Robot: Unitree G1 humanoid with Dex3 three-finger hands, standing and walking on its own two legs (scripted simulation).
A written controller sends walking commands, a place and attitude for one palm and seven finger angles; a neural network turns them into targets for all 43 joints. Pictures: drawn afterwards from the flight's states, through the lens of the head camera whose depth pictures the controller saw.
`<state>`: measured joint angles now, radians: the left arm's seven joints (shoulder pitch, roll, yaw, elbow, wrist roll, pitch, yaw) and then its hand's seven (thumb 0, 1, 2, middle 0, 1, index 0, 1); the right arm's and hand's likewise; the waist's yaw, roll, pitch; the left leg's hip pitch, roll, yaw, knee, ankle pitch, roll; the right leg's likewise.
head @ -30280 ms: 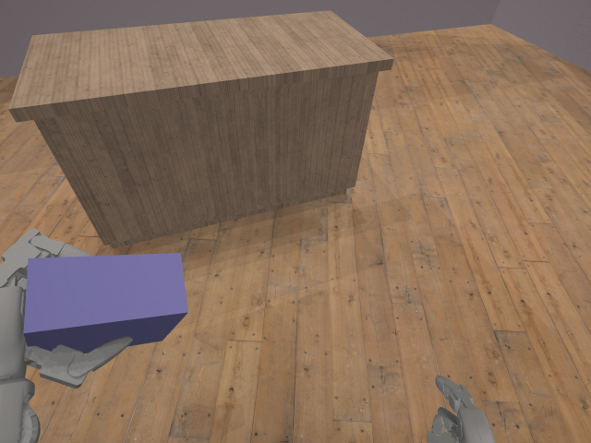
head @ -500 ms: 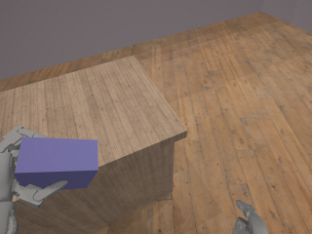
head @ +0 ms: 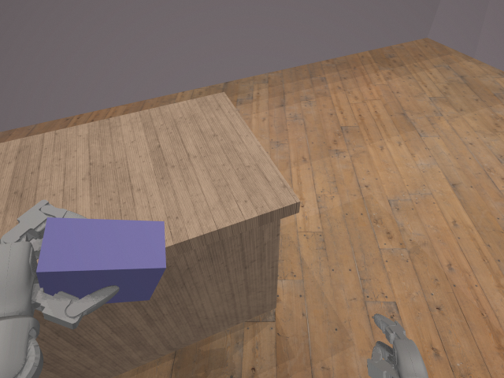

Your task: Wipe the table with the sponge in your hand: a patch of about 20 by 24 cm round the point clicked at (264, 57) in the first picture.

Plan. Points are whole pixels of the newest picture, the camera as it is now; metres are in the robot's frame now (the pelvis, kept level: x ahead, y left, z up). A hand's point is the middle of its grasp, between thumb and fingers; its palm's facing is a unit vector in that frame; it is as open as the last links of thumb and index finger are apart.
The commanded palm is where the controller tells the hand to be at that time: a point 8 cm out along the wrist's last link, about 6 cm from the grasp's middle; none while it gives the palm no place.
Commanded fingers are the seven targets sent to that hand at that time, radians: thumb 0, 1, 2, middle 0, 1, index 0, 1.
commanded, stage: come to a stop and stand still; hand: left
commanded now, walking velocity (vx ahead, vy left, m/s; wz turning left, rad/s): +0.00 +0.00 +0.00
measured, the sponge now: (123, 263) +0.23 +0.20 +0.12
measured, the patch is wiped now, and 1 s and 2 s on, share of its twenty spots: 0.00 0.00 0.00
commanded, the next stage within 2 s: none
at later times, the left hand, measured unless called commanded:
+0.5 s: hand (144, 305) +0.16 +0.14 +0.15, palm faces +0.31 -0.79 -0.53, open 10.7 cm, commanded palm +0.13 +0.18 +0.18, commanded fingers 0.00 0.10 1.30 -1.20 -1.60 -1.20 -1.60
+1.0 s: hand out of the picture -0.02 -0.03 +0.18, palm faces +0.42 -0.66 -0.62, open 10.6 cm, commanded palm -0.08 +0.00 +0.18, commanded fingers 0.00 0.10 1.30 -1.20 -1.60 -1.20 -1.60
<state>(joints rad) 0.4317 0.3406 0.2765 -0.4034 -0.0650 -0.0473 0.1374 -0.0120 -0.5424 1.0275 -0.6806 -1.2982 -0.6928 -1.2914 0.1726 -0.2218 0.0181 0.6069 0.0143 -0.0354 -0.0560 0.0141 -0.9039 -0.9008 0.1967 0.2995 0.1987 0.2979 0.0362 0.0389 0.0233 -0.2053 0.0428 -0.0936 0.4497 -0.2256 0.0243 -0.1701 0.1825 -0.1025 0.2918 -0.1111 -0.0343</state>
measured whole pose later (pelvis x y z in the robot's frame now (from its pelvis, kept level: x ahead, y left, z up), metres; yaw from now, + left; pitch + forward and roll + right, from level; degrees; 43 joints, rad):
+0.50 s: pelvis -0.06 -0.08 -0.02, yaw -5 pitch -6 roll +7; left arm 0.47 0.40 0.34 -0.44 -0.05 -0.07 0.11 -0.01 -0.54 1.03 -0.68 -1.30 -0.69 -1.29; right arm 0.18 -0.23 -0.04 0.60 0.00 -0.07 -0.04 0.01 -0.90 -0.90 0.20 0.30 0.20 0.30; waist 0.02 0.01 0.11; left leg -0.21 0.09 -0.04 0.50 -0.34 0.03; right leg -0.28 0.22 -0.08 0.47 -0.13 0.15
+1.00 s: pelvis -0.21 -0.30 -0.02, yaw +5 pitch -3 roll +6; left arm 0.51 0.46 0.46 -0.37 -0.12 -0.17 0.08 -0.01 -0.54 1.03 -0.69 -1.29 -0.70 -1.29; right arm 0.27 -0.25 -0.06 0.67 0.03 -0.15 0.00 0.02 -0.91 -0.90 0.19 0.30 0.20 0.30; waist -0.04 0.08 0.10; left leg -0.17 0.01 0.12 0.54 -0.31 0.09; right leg -0.63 0.09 -0.05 1.22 -0.51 0.00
